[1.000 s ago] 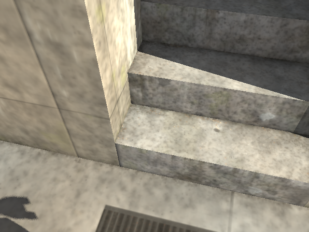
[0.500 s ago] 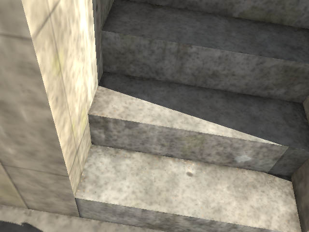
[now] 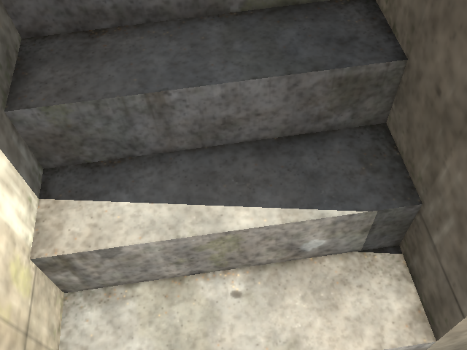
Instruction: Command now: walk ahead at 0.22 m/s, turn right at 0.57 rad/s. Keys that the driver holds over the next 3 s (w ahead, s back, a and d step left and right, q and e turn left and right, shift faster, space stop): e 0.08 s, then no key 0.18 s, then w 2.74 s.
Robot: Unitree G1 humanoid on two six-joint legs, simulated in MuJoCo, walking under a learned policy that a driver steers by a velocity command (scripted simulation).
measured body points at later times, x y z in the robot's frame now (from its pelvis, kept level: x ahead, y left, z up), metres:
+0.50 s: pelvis +0.05 +0.04 +0.01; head +0.05 +0.06 +0.46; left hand +0.16 +0.26 -0.14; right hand +0.11 -0.21 -0.12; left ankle +0.03 +0.13 -0.74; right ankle +0.04 -0.08 -0.73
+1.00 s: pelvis +0.07 +0.03 +0.01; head +0.07 +0.03 +0.46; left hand +0.25 +0.23 -0.11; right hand +0.20 -0.23 -0.11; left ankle +0.03 +0.13 -0.74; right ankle +0.04 -0.08 -0.74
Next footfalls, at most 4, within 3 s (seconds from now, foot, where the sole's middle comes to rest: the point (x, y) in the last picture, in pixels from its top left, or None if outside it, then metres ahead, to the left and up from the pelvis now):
0.36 left None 0.07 0.13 -0.78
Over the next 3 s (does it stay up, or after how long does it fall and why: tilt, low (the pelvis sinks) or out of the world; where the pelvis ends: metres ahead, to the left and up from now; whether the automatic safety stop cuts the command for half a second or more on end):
stays up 0.05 0.05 0.01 its command is cut before an obstacle after 1.4 s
